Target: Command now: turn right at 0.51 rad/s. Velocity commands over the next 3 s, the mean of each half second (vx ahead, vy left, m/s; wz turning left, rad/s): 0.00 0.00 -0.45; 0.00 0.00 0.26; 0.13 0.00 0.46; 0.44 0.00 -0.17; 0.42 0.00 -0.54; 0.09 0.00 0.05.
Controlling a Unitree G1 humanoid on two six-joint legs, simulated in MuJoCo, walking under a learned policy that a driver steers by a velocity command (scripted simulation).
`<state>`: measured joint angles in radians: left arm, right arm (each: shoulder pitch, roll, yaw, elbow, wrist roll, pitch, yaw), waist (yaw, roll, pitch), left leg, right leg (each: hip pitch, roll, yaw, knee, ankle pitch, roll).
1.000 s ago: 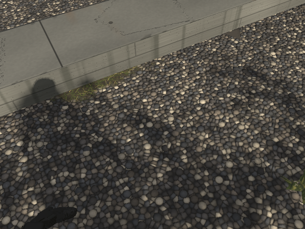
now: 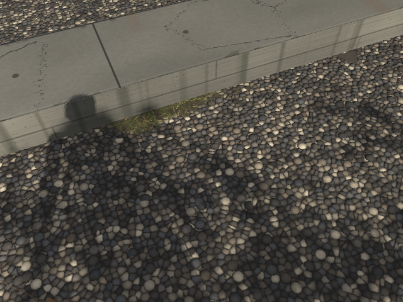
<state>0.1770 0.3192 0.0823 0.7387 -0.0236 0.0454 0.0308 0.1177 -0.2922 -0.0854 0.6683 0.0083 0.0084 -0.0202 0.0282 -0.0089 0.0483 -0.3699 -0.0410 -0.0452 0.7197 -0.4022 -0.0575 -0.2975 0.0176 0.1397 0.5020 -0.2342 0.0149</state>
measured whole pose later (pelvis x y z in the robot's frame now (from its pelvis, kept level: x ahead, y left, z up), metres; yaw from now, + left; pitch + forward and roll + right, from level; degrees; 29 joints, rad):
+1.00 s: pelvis -0.03 +0.02 -0.01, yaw -2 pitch +1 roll -1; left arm 0.08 0.32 0.09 0.76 0.01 0.04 0.04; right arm 0.22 -0.30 -0.07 0.69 -0.01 0.03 0.00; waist -0.01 -0.04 0.07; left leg -0.29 -0.01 0.03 0.61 -0.34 0.06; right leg -0.39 -0.05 -0.05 0.90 -0.53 0.05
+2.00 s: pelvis +0.24 +0.09 -0.01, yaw +3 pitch +2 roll +1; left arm 0.40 0.30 0.05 0.80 -0.04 -0.05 0.01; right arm 0.11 -0.26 -0.04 0.63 0.00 -0.10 0.02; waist 0.05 -0.03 0.04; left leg -0.37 -0.01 0.03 0.52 -0.19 0.02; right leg -0.33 -0.01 0.09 1.11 -0.43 -0.01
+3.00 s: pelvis +0.60 +0.04 +0.00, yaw -9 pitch +2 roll -1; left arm 0.10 0.30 0.05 0.71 0.01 0.02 0.03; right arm 0.21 -0.30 -0.05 0.70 0.00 -0.01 -0.01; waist -0.03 -0.01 0.05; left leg -0.35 0.00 -0.08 0.53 -0.21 0.00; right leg -0.40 0.08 0.03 0.91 -0.54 0.01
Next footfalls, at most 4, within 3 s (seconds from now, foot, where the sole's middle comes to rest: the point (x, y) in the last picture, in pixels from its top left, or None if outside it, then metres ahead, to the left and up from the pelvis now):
0.06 left None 0.05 0.12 -0.78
0.48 right None -0.01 -0.13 -0.78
0.94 left None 0.01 0.11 -0.77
1.48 right None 0.09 -0.10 -0.78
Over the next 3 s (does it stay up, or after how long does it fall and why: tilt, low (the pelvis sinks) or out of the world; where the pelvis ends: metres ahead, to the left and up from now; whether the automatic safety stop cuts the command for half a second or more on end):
stays up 0.60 0.04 0.00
